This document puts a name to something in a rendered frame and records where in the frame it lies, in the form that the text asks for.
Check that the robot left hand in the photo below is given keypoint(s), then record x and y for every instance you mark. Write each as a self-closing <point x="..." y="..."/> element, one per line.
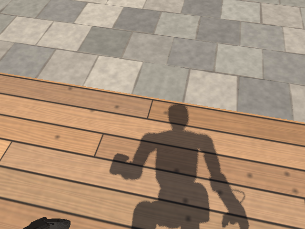
<point x="44" y="223"/>

